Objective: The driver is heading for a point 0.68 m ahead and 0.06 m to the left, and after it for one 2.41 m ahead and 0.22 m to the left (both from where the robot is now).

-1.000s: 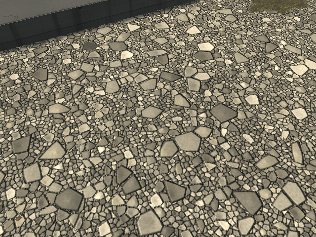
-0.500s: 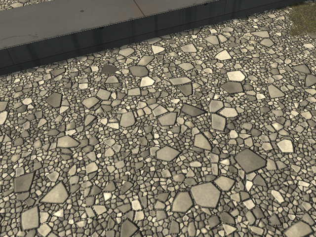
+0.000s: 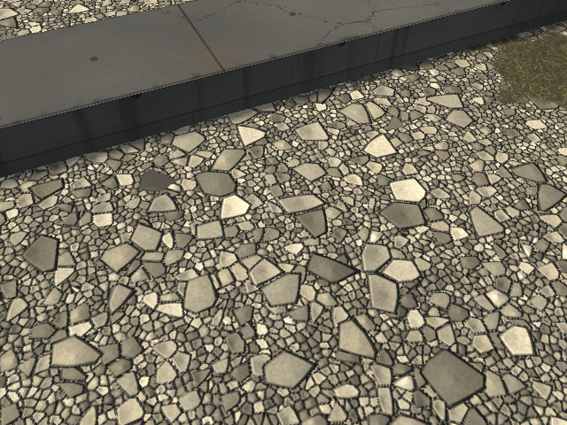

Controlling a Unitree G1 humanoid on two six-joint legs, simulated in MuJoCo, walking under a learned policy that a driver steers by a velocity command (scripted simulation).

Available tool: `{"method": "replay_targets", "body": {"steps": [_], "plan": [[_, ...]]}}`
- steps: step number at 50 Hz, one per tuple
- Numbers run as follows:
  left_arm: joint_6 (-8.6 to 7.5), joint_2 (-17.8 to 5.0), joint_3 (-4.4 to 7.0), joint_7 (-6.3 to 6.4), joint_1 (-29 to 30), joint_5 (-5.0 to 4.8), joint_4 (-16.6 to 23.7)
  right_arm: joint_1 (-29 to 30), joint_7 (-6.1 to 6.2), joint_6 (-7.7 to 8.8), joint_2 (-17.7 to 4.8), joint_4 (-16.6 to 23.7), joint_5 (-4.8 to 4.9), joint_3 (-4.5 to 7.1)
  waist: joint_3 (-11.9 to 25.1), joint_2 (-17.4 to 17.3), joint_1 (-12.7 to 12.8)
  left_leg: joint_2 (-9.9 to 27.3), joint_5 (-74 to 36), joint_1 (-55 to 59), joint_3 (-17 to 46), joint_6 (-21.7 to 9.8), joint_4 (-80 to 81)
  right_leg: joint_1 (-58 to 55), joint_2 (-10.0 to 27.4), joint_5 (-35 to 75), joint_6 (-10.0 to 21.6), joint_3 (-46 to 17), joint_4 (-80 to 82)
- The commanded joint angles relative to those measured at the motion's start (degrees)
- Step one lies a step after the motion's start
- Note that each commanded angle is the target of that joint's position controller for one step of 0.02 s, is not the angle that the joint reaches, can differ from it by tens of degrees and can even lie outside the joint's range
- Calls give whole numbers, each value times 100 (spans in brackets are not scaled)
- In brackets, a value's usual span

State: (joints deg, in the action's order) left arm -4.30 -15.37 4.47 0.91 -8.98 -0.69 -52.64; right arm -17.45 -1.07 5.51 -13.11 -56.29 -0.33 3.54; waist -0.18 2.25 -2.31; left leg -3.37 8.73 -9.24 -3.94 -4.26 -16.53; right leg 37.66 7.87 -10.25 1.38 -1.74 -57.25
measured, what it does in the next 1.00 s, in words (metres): walks ahead, turning left: right foot, then left foot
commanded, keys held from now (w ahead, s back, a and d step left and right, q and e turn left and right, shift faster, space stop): w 0.28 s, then w+q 0.46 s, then q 0.20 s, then e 0.06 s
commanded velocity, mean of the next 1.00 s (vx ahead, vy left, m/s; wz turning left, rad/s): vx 0.45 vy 0.00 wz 0.29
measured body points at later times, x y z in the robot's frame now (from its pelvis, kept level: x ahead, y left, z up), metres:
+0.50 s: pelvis +0.28 -0.08 +0.00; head +0.30 -0.08 +0.45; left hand +0.33 +0.19 -0.13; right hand +0.37 -0.34 -0.14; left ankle +0.27 +0.09 -0.66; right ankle +0.31 -0.16 -0.75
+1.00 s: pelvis +0.52 +0.01 -0.02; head +0.57 +0.04 +0.43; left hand +0.54 +0.32 -0.14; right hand +0.75 -0.20 -0.12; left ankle +0.58 +0.10 -0.75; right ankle +0.49 -0.16 -0.64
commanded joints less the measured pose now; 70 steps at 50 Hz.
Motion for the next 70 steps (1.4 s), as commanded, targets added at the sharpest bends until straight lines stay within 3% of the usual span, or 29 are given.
{"method": "replay_targets", "body": {"steps": [1, 5, 10, 12, 14, 15, 16, 17, 18, 20, 22, 26, 32, 36, 38, 40, 42, 43, 44, 45, 46, 47, 49, 54, 58, 61, 66, 69, 70], "plan": [[-15, -239, 61, -16, 56, 43, 275, 143, 110, 69, -870, 303, 28, 151, -137, -529, 187, 1531, -972, -1, 1041, -865, 1025, 268, 115, 997, -102, -87, 858], [-57, -119, -18, -106, 843, -6, 477, -243, 149, 38, -928, 166, 92, 152, -317, -547, -79, 1413, -841, 215, 705, -709, 1047, 11, -141, 1714, -100, 165, 2048], [-122, -208, -63, -269, 1419, -55, 762, -618, 175, -93, -1012, -61, 136, 206, -502, -596, -189, 1822, -1125, 1183, 778, -655, 595, 184, -271, 1112, 82, 162, 2680], [-157, -373, -12, -310, 1162, -64, 748, -506, 196, -148, -1092, -59, 146, 243, -335, -714, 32, 1910, -1919, 1389, 778, -538, 224, -313, -416, 686, 239, 257, 2823], [-172, -754, 200, -279, -155, -28, 357, -264, 198, -200, -1027, 8, 154, 212, 462, -694, 721, 1519, -3519, 1105, 431, -304, -1278, -2228, -782, 693, 505, 562, 2973], [-175, -1176, 334, -220, -1238, 57, 125, -319, 188, -198, -807, 130, 83, 110, 1300, -179, 1063, 1176, -2305, -109, 235, -101, -2996, -4110, 118, 807, 867, -443, 2790], [-149, -1606, 422, -226, -1678, 63, -10, -1039, 126, -78, -13, 158, 69, -121, 2083, 1321, 743, 76, 1408, -2478, 234, 283, -5139, -6136, 1534, -226, 1755, -3151, 3370], [-150, -1042, 256, -218, -1680, 41, 23, -729, 103, 50, -524, 82, 208, -6, 2169, 979, 946, 175, 2408, -3104, 1167, 192, -5943, -6061, 1568, -797, 1646, -3801, 3901], [-173, -793, 172, -193, -1192, 36, 100, -201, 99, 114, -892, 265, 353, 102, 1312, 718, 893, 465, 2026, -3504, 1162, 88, -6119, -5344, 1407, -632, 1338, -2877, 3970], [-215, -428, 56, -200, -395, 101, 216, 238, 178, 63, -832, 339, 274, 147, 473, 131, 543, 975, 1123, -3092, 970, 77, -5519, -3751, 1002, 86, 1040, -1577, 4347], [-260, -245, 12, -212, -206, 173, 158, -42, 182, -125, -601, 256, 256, 179, 266, 341, 249, 1172, 752, -2501, 1034, 68, -5168, -3032, 763, 289, 912, -899, 4706], [-299, -496, 91, -102, -374, 189, 12, 234, 187, -309, -437, 397, 225, 200, -98, 120, 172, 1196, 48, -2977, 1132, 173, -4588, -2858, 751, 872, 942, -93, 5050], [-230, -616, 113, 44, -605, 154, -38, 1168, 18, -267, -326, 749, 144, 153, -373, 26, 404, 1056, -1342, -3118, 676, 238, -2915, -3191, 601, 1265, 717, 925, 5161], [-95, -727, 161, 76, -1061, 78, -165, 1868, -124, -269, -229, 1132, 148, 69, -621, -61, 654, 974, -1079, -3422, 326, 116, -2257, -4031, 839, 1692, 689, 1227, 4885], [7, -817, 191, 89, -986, 40, -139, 1979, -206, -273, -273, 1309, 148, 76, -672, 20, 568, 820, -603, -3302, 81, 9, -2036, -4298, 919, 2742, 613, 1398, 4457], [121, -1017, 241, 158, -772, -13, -13, 1562, -258, -269, -509, 1359, 111, 187, -257, 305, 250, 355, -75, -2417, -340, -144, -2037, -4349, 874, 5128, 449, 1533, 3488], [182, -1098, 239, 187, -526, -69, 111, 86, -211, -234, -1072, 1054, 138, 469, 566, 275, -535, -73, -789, -391, -315, -457, -1304, -3798, 541, 5183, 90, 1613, 1441], [104, -880, 167, 163, -646, 78, 259, -357, -50, -271, -1614, 981, 90, 621, 1081, -572, -590, 761, -2681, 1232, 943, -800, -1311, -2358, 140, 2336, -300, 1591, -360], [-64, -195, -48, 67, -1245, 208, 503, 115, 0, -276, -2075, 1267, -48, 624, 1980, -1796, 159, 2468, -4633, 3036, 4006, -2203, -1220, -204, -1125, -2821, -702, 868, -2658], [-225, -665, 26, -21, -872, 32, 512, -199, -32, -306, -1748, 1355, -47, 522, 2798, -813, -303, 2492, -4640, 3027, 4074, -2224, -928, -136, -933, -2862, -558, -379, -2958], [-251, -666, 33, -26, -391, -142, 697, 110, -27, -289, -1430, 1413, -17, 440, 2141, -656, -258, 2230, -4307, 2499, 3194, -1944, -922, 164, -680, -2451, -411, -391, -2742], [-216, -628, 41, 39, -276, -78, 656, 487, -31, -266, -1205, 1440, 111, 397, 1266, -200, -42, 1861, -3813, 1516, 2565, -1606, -750, 254, -454, -2017, -396, -268, -2159], [3, -789, 130, 119, -503, 28, 489, 973, 26, -280, -772, 1553, 60, 242, 840, -187, 315, 1665, -3421, 127, 1955, -1363, -409, -456, -132, -1593, -383, -203, -1566], [242, -383, 32, 154, -709, 60, 355, 1066, 74, -172, -645, 1271, -136, 115, 875, -590, 533, 1386, -3794, -639, 938, -1142, -127, -1267, -51, -630, -463, -136, 66], [307, -529, 17, 91, -205, -12, 432, 1168, 170, -239, -851, 1136, -198, 116, 721, -745, 322, 1386, -2503, -534, 686, -926, 136, -1529, -115, 109, -462, -51, 1144], [364, -716, 75, 61, 123, -35, 636, 1048, 249, -367, -1037, 1061, -132, 170, 418, -755, 162, 1697, -1751, -54, 934, -991, 117, -1023, -196, -451, -427, -31, 1235], [405, -573, 73, -37, 185, -37, 828, 957, 404, -597, -1050, 1111, 3, 213, 358, -759, 111, 2131, -2283, 761, 1156, -1007, -375, -689, -332, -1317, -356, 162, 1400], [370, -481, 71, -161, -182, -60, 738, 1163, 464, -707, -1136, 1204, 123, 259, 491, -787, 379, 1934, -2848, 729, 766, -673, -989, -1542, -638, -471, -146, 553, 2668], [364, -582, 108, -179, -365, -43, 698, 997, 454, -714, -1134, 1150, 168, 279, 588, -687, 458, 1725, -2060, 466, 557, -367, -1262, -2097, -669, 329, 48, 439, 3300]]}}
Keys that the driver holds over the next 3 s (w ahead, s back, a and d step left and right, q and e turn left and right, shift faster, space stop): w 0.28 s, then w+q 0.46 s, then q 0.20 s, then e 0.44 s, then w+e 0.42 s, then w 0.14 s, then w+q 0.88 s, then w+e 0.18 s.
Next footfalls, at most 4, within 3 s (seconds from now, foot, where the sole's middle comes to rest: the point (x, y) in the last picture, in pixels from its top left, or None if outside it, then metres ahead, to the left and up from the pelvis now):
0.30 right None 0.35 -0.16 -0.78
0.86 left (231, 380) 0.62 0.11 -0.78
1.42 right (315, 353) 0.68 -0.10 -0.78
1.86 left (220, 286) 0.89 0.15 -0.78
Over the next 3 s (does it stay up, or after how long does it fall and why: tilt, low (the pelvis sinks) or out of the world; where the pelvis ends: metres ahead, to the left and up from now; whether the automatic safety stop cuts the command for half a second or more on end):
stays up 1.31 0.11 0.00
